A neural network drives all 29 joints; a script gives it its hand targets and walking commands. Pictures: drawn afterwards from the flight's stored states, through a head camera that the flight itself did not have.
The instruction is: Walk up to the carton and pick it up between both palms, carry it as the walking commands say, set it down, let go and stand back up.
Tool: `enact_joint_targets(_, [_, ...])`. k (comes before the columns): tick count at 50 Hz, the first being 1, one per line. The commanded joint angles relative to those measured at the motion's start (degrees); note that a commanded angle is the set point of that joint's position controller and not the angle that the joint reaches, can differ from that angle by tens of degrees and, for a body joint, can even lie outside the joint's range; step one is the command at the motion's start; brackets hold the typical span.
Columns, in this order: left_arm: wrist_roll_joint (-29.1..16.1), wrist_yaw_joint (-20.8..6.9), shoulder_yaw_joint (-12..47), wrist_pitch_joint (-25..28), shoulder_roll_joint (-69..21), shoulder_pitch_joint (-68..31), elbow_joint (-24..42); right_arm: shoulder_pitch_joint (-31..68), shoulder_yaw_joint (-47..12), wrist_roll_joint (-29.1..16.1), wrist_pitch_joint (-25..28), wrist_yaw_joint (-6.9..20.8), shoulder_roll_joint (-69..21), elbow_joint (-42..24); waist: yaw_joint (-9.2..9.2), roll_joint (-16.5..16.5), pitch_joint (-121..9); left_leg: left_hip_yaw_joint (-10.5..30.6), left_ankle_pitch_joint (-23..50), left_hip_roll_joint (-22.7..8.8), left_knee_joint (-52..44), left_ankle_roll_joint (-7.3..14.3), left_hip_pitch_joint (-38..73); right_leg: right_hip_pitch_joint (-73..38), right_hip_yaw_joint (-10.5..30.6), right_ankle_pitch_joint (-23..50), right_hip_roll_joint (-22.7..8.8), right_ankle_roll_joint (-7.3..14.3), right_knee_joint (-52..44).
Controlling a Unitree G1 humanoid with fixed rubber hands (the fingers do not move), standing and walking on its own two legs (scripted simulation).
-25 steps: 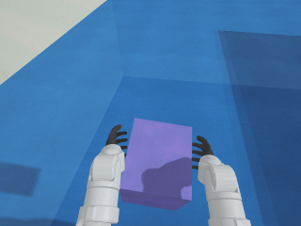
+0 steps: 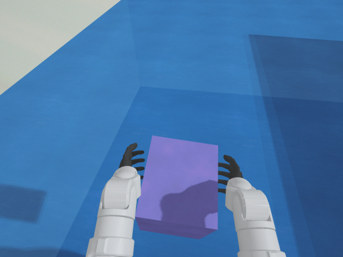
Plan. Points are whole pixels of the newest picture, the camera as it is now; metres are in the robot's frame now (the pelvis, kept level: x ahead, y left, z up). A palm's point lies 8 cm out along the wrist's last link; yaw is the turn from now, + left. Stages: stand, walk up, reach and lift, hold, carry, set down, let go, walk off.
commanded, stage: carry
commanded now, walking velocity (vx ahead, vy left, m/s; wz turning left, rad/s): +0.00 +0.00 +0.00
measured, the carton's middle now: (176, 189) +0.32 +0.01 -0.03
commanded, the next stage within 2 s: hold in 0.40 s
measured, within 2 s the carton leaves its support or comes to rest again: neither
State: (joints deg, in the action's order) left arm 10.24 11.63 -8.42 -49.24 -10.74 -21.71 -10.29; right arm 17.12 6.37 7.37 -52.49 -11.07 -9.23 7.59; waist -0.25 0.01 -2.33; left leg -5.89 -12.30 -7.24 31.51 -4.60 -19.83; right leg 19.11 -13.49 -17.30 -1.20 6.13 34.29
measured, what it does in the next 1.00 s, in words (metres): shifts its weight, turning right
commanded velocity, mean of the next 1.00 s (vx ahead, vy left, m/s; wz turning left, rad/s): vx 0.00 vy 0.00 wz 0.00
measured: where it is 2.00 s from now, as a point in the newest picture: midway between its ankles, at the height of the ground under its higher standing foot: outside the picture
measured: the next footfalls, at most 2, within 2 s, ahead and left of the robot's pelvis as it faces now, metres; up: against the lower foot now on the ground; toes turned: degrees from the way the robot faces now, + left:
none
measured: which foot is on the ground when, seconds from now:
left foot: down 0.00-1.00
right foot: down 0.00-1.00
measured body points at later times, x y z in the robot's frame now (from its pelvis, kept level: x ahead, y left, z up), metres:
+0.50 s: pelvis +0.01 +0.01 +0.01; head +0.00 -0.01 +0.46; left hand +0.32 +0.14 +0.04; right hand +0.30 -0.12 +0.01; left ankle +0.05 +0.20 -0.72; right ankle +0.02 -0.05 -0.73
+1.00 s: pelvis -0.04 +0.09 +0.00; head -0.09 +0.10 +0.44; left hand +0.31 +0.16 +0.04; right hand +0.26 -0.10 +0.02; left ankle +0.06 +0.22 -0.73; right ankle +0.02 -0.05 -0.73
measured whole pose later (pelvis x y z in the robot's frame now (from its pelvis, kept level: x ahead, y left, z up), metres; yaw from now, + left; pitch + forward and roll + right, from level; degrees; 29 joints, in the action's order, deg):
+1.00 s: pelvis -0.04 +0.09 +0.00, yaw -16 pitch -12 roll +0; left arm 22.1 8.2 -24.9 -32.8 -13.5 -31.7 -38.2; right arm 31.3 21.1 19.8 -33.4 -3.7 -8.3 44.0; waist 4.9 -1.0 4.7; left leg 7.6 -15.5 1.7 35.5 -2.5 -8.7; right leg 11.6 6.4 -12.3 3.1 0.1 35.1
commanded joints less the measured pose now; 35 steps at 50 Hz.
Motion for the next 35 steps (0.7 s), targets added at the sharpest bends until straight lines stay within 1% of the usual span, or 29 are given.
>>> enact_joint_targets(1, [-19.2, -15.5, 29.8, 0.7, -57.4, -24.8, 4.4, 39.3, -31.7, -18.4, 4.6, 14.8, -53.4, -12.2, 0.39, 1.8, -23.0, -0.4, 5.0, -0.7, -1.7, 2.4, 6.2, -10.7, 8.7, 22.4, -9.8, -4.3, -9.0])
enact_joint_targets(2, [-18.9, -15.4, 29.5, 0.6, -57.4, -24.4, 3.5, 39.0, -31.4, -18.1, 4.5, 14.7, -53.4, -11.4, 0.38, 2.3, -22.8, -0.4, 4.8, -0.7, -1.7, 2.4, 6.0, -10.7, 8.6, 22.3, -9.8, -4.3, -9.1])
enact_joint_targets(3, [-18.4, -15.5, 29.0, 0.8, -57.2, -23.7, 2.6, 38.6, -31.0, -17.7, 4.7, 14.8, -53.2, -10.7, 0.38, 2.1, -23.0, -0.4, 4.9, -0.8, -1.7, 2.4, 6.3, -10.9, 8.5, 22.4, -9.7, -4.2, -9.0])
enact_joint_targets(5, [-18.8, -15.5, 29.6, 1.0, -57.4, -23.9, 3.5, 38.8, -31.5, -18.1, 4.9, 14.8, -53.2, -11.6, 0.43, 1.6, -22.7, -0.5, 4.7, -0.7, -1.6, 2.4, 5.9, -11.2, 8.7, 23.2, -9.9, -4.3, -9.0])
enact_joint_targets(6, [-18.4, -15.5, 29.0, 1.1, -57.1, -23.6, 2.5, 38.6, -31.0, -17.6, 5.1, 14.8, -53.0, -10.6, 0.43, 1.5, -22.8, -0.4, 4.7, -0.7, -1.6, 2.5, 6.0, -11.2, 8.6, 22.8, -9.8, -4.3, -9.0])
enact_joint_targets(8, [-18.8, -15.5, 29.6, 1.3, -57.2, -24.6, 3.9, 39.2, -31.5, -18.1, 5.2, 14.9, -53.2, -11.7, 0.38, 1.9, -22.4, -0.6, 4.9, -0.7, -1.8, 2.3, 6.0, -10.8, 8.3, 21.9, -9.6, -4.2, -9.1])
enact_joint_targets(10, [-18.4, -15.5, 29.3, 1.4, -57.1, -24.0, 3.1, 38.2, -31.0, -17.5, 5.2, 14.9, -53.0, -10.4, 0.39, 1.5, -22.4, -0.6, 4.9, -0.7, -1.7, 2.4, 6.2, -10.9, 8.4, 21.7, -9.6, -4.3, -9.2])
enact_joint_targets(11, [-18.6, -15.6, 29.7, 1.4, -57.2, -23.8, 3.6, 38.6, -31.3, -17.8, 5.4, 14.9, -53.0, -11.3, 0.36, 1.3, -22.3, -0.6, 4.8, -0.7, -1.8, 2.4, 6.4, -10.7, 8.4, 21.4, -9.6, -4.2, -9.2])
enact_joint_targets(12, [-18.4, -15.6, 29.3, 1.5, -57.2, -23.4, 2.7, 38.4, -31.0, -17.4, 5.5, 14.8, -52.8, -10.8, 0.38, 1.1, -22.4, -0.6, 5.0, -0.7, -1.7, 2.4, 6.3, -10.9, 8.4, 21.7, -9.6, -4.2, -9.3])
enact_joint_targets(13, [-18.4, -15.5, 29.5, 1.6, -57.1, -23.9, 3.3, 38.5, -31.0, -17.5, 5.6, 14.9, -53.0, -10.9, 0.38, 0.9, -22.7, -0.6, 5.1, -0.7, -1.7, 2.5, 6.6, -11.0, 8.4, 21.8, -9.6, -4.2, -9.1])
enact_joint_targets(15, [-18.5, -15.5, 29.5, 1.8, -56.9, -23.8, 3.5, 38.2, -31.1, -17.5, 5.7, 14.8, -52.9, -10.9, 0.40, 1.6, -22.8, -0.6, 5.6, -0.7, -1.6, 2.5, 6.3, -11.4, 8.2, 22.9, -9.5, -4.3, -8.9])
enact_joint_targets(18, [-18.6, -15.5, 29.7, 2.0, -56.8, -23.8, 3.7, 38.0, -31.3, -17.6, 5.9, 14.9, -52.9, -11.1, 0.38, 1.4, -22.5, -0.6, 5.4, -0.8, -1.7, 2.5, 6.5, -11.1, 8.2, 22.4, -9.4, -4.2, -8.8])
enact_joint_targets(19, [-18.4, -15.5, 29.7, 2.0, -57.0, -23.6, 3.3, 37.9, -30.9, -17.3, 6.0, 14.9, -52.8, -10.7, 0.36, 0.7, -22.4, -0.7, 5.3, -0.8, -1.9, 2.5, 6.7, -10.9, 8.1, 21.6, -9.3, -4.2, -8.8])
enact_joint_targets(20, [-18.6, -15.6, 30.0, 1.9, -56.9, -23.5, 3.7, 38.0, -31.2, -17.5, 6.0, 14.8, -52.7, -11.3, 0.37, 1.0, -22.4, -0.6, 5.7, -0.8, -1.8, 2.6, 6.5, -11.1, 8.1, 22.0, -9.2, -4.3, -8.8])
enact_joint_targets(21, [-8.8, -17.3, 19.4, 4.9, -54.5, 2.0, -15.3, 15.4, -30.0, -14.6, 8.6, 16.4, -62.4, 9.2, 11.93, 3.7, -14.8, 4.9, 12.5, 16.1, -3.7, 6.4, 8.4, -23.6, 23.8, 45.3, -0.5, -8.0, -10.3])
enact_joint_targets(22, [-8.7, -18.2, 24.3, 9.1, -54.6, -1.4, -5.3, 15.6, -32.7, -14.6, 13.1, 16.9, -64.7, 3.5, 7.99, 3.0, -18.9, 9.1, 15.8, 14.2, -4.6, 7.3, 7.7, -30.6, 26.0, 60.1, -2.4, -9.3, -7.7])
enact_joint_targets(23, [-10.5, -19.8, 26.4, 11.0, -56.6, -7.1, -0.2, 21.3, -35.4, -15.3, 15.2, 17.3, -65.8, -1.8, 8.09, 1.2, -22.4, 11.1, 17.3, 13.3, -6.3, 7.9, 3.4, -37.2, 27.2, 65.0, -3.0, -9.9, -5.7])
enact_joint_targets(24, [-12.2, -20.8, 27.4, 11.8, -57.6, -13.2, 4.0, 25.9, -36.5, -15.9, 15.9, 17.4, -67.1, -3.9, 7.55, 2.2, -24.1, 12.5, 17.5, 13.0, -6.5, 8.6, 2.4, -38.1, 27.3, 62.6, -2.4, -10.4, -5.0])
enact_joint_targets(25, [-14.7, -21.7, 29.8, 12.3, -57.4, -16.4, 7.9, 27.7, -38.9, -16.9, 16.4, 16.9, -68.5, -6.0, 6.61, 2.8, -26.0, 13.4, 19.2, 12.8, -6.7, 8.9, 2.0, -39.0, 26.8, 60.2, -1.6, -10.9, -5.0])
enact_joint_targets(26, [-16.2, -22.3, 31.3, 12.6, -56.5, -18.5, 11.7, 29.3, -41.4, -18.3, 17.0, 16.5, -69.5, -8.7, 6.36, 3.8, -27.4, 13.8, 21.3, 13.0, -6.6, 8.7, 3.6, -38.3, 26.2, 55.4, -0.4, -10.9, -5.9])
enact_joint_targets(27, [-16.7, -22.8, 31.6, 12.6, -55.7, -19.1, 11.7, 30.7, -42.8, -18.4, 17.3, 16.4, -69.4, -8.2, 6.97, 2.2, -25.9, 13.6, 20.5, 13.2, -6.9, 7.9, 3.3, -37.4, 26.0, 49.2, 0.1, -10.7, -7.3])
enact_joint_targets(28, [-16.8, -22.9, 31.3, 12.5, -55.1, -20.0, 11.4, 32.6, -43.7, -18.7, 17.7, 16.5, -68.8, -7.9, 6.93, 1.4, -23.5, 13.5, 19.0, 13.2, -6.8, 7.1, 4.4, -35.1, 25.7, 41.4, 0.6, -10.3, -8.8])
enact_joint_targets(29, [-16.3, -22.9, 30.5, 12.4, -54.4, -20.3, 9.7, 34.0, -43.5, -18.5, 17.9, 16.7, -68.0, -6.5, 6.84, 0.8, -21.2, 13.2, 17.2, 13.4, -6.8, 6.6, 5.4, -32.7, 25.5, 34.5, 0.8, -10.1, -10.2])
enact_joint_targets(30, [-15.7, -22.9, 29.5, 12.2, -54.2, -20.6, 7.5, 35.5, -43.1, -18.1, 18.0, 17.2, -67.0, -4.4, 7.09, 1.1, -18.5, 13.0, 14.3, 13.5, -7.0, 6.1, 6.2, -29.9, 24.9, 26.2, 1.3, -9.7, -11.5])
enact_joint_targets(31, [-14.8, -23.1, 28.6, 12.0, -54.1, -21.0, 4.6, 36.7, -41.7, -17.3, 18.1, 17.5, -66.2, -2.5, 6.85, 0.6, -16.2, 12.5, 10.7, 13.6, -7.1, 5.7, 6.6, -27.7, 24.6, 19.0, 1.4, -9.4, -12.7])
enact_joint_targets(33, [-13.2, -23.4, 26.1, 11.9, -54.3, -21.5, -1.3, 40.0, -39.2, -16.3, 17.9, 18.0, -65.4, 0.6, 6.41, 2.3, -12.7, 12.2, 5.5, 13.6, -7.0, 5.4, 7.4, -24.6, 24.0, 10.1, 1.1, -9.5, -14.4])
enact_joint_targets(34, [-12.1, -23.3, 24.1, 11.9, -54.3, -21.6, -4.3, 42.6, -38.8, -16.3, 17.7, 18.3, -65.2, 1.5, 7.55, 3.7, -12.4, 12.1, 4.6, 13.3, -6.8, 5.2, 8.0, -23.8, 24.3, 6.8, 1.0, -9.4, -15.1])
enact_joint_targets(35, [-11.2, -23.1, 22.4, 11.8, -54.4, -21.9, -6.6, 44.5, -38.1, -16.2, 17.6, 18.5, -65.1, 2.1, 7.98, 4.5, -12.1, 12.1, 4.7, 13.1, -6.7, 5.0, 8.7, -23.6, 24.7, 5.5, 0.7, -9.6, -15.6])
